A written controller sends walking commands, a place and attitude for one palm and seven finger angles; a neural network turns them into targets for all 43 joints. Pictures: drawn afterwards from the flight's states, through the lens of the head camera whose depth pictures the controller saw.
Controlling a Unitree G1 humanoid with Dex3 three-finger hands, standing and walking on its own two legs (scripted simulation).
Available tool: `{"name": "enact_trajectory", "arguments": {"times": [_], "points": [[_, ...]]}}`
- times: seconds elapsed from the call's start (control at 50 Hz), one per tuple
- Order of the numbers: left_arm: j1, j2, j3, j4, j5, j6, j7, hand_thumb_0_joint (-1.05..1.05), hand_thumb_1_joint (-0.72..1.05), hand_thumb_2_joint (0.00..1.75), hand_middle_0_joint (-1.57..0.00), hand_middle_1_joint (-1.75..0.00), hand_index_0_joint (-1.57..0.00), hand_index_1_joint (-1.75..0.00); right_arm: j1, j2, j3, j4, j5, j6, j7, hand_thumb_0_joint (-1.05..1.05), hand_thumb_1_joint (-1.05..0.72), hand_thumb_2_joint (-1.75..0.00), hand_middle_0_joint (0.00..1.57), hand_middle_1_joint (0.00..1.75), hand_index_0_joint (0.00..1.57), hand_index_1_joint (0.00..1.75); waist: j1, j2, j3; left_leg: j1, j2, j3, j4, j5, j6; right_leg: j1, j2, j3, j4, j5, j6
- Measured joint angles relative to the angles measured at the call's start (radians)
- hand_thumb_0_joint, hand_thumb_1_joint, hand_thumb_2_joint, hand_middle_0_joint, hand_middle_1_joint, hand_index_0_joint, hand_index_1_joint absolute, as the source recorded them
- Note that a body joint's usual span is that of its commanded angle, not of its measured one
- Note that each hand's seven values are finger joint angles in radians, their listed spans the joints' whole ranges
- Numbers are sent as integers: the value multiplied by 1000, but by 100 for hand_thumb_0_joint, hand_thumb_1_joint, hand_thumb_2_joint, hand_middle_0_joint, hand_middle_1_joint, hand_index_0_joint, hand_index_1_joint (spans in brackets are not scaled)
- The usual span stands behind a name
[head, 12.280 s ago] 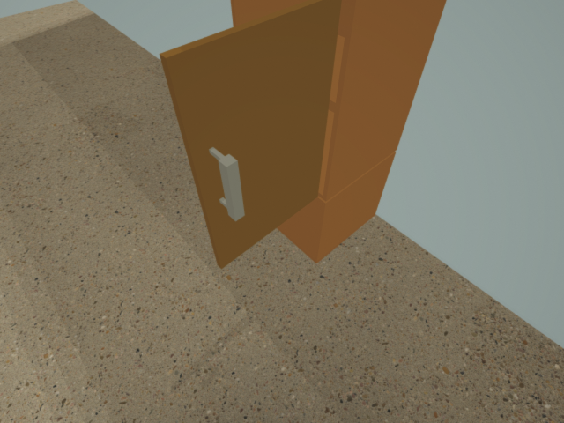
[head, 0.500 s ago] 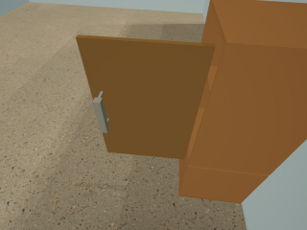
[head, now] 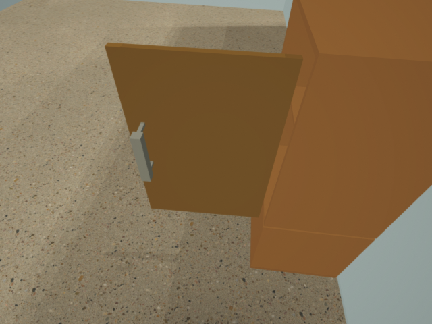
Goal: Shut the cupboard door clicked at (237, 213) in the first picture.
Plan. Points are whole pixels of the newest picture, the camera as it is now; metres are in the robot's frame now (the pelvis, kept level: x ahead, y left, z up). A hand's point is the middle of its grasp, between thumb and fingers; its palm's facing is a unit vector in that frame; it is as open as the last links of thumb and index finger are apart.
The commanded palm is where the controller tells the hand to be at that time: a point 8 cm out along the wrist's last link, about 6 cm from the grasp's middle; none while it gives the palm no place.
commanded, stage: look again from close up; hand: left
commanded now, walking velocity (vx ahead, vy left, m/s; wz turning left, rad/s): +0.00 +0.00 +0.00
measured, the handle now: (144, 152) +0.53 +0.22 -0.02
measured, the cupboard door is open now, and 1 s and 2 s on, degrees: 91 91 91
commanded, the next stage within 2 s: shuffle to correct the standing spot in 0.36 s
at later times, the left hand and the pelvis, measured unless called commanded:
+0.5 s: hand out of the picture +0.01 +0.17 -0.18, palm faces +0.02 -0.99 -0.17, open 7.3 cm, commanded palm none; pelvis +0.01 +0.01 +0.00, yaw +0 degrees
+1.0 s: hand out of the picture +0.05 +0.18 -0.18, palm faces +0.07 -0.98 -0.16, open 7.4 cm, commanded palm none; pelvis +0.06 +0.03 +0.00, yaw +1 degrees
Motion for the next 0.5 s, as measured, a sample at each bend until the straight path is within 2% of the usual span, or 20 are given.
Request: {"name": "enact_trajectory", "arguments": {"times": [0.22, 0.5], "points": [[-40, 7, 4, -1, 0, 2, 7, 2, 92, 90, -20, -30, -20, -30, -32, 20, 1, 6, 0, -13, -8, 0, -91, -89, 20, 30, 20, 29, -2, -7, 5, 22, 0, 6, -5, -12, 1, 15, 2, 7, 5, -14, 4], [-54, 20, 11, -16, -1, 6, 7, 1, 92, 90, -20, -30, -20, -30, -66, 6, -3, 4, 0, -11, -11, 0, -91, -89, 20, 30, 20, 29, 5, -3, 18, 41, -7, 8, -16, -15, 9, 28, -4, 11, 4, -22, 13]]}}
